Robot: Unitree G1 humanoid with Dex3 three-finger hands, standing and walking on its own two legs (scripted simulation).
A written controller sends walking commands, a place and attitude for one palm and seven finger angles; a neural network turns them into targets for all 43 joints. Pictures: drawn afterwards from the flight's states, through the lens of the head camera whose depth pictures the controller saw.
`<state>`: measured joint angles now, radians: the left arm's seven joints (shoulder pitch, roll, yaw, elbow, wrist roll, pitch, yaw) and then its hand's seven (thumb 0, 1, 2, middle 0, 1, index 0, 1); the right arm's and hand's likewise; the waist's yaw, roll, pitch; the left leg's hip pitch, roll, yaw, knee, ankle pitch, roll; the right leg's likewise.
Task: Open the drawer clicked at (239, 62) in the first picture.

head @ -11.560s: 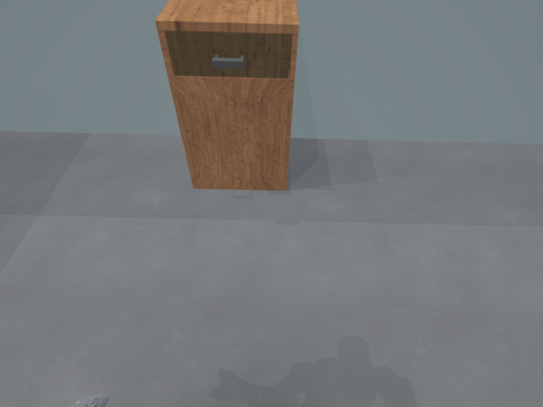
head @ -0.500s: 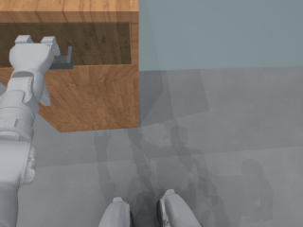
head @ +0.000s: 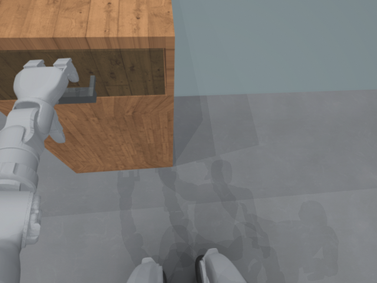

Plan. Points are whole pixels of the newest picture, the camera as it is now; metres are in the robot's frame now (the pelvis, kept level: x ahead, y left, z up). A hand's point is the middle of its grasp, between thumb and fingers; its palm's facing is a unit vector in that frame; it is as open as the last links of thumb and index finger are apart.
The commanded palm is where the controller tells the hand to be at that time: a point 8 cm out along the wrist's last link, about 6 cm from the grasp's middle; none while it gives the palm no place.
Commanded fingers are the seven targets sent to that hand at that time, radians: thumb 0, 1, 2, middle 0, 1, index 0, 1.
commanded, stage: lift the fingers back up to retry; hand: left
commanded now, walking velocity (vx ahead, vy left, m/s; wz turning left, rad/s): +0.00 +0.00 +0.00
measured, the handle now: (71, 87) +0.56 +0.24 -0.01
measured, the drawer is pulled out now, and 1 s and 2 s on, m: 0.00 0.00 0.00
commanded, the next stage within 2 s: re-aim the fingers above the handle in 0.36 s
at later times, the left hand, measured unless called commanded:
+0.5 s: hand (53, 96) +0.49 +0.25 +0.04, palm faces -0.08 -0.05 -1.00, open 13.8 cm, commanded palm +0.48 +0.25 +0.11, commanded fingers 0.00 -0.50 0.30 -0.30 -1.20 -0.30 -1.20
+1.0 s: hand (57, 92) +0.50 +0.24 +0.04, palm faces -0.10 -0.02 -1.00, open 13.8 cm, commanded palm +0.49 +0.25 +0.10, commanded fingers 0.00 -0.50 0.30 -0.30 -1.20 -0.30 -1.20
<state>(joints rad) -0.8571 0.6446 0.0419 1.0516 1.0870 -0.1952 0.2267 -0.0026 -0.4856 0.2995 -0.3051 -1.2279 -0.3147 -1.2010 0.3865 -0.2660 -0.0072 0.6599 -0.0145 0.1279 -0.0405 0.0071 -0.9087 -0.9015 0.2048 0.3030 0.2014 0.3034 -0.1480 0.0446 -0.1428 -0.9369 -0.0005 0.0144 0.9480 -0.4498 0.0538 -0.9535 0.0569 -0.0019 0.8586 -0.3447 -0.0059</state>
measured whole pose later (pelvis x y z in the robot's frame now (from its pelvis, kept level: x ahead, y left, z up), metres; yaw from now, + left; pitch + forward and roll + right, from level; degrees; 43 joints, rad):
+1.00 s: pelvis +0.03 -0.01 +0.02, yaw +0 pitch +21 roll -1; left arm -0.79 0.58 0.04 1.05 1.10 -0.15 0.27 0.00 -0.49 0.30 -0.32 -1.20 -0.31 -1.20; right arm 0.36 -0.27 -0.04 0.67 -0.01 0.17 -0.02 0.01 -0.91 -0.90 0.20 0.30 0.20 0.30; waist -0.12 0.04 -0.14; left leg -0.74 0.00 0.03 0.79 -0.43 0.04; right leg -0.78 0.06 0.02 0.74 -0.34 -0.02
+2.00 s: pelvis +0.03 +0.00 +0.02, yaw +1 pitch +21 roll -2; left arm -0.80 0.52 -0.01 1.03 1.11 -0.12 0.28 0.00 -0.49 0.30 -0.32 -1.20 -0.31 -1.20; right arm 0.35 -0.26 -0.05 0.68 -0.01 0.16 -0.01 0.01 -0.91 -0.90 0.20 0.30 0.20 0.30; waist -0.10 0.05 -0.15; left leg -0.73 -0.01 0.02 0.80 -0.43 0.05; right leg -0.76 0.05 0.01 0.74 -0.35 -0.01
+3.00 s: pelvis +0.02 +0.00 +0.01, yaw +1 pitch +24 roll -2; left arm -0.82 0.59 0.04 1.09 1.12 -0.19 0.33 0.00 -0.49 0.30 -0.32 -1.20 -0.31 -1.20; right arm 0.36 -0.27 -0.04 0.71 -0.03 0.14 -0.02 0.01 -0.91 -0.90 0.20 0.30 0.20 0.30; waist -0.12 0.04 -0.16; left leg -0.87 -0.01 0.01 0.92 -0.46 0.05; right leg -0.90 0.05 0.00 0.84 -0.37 -0.01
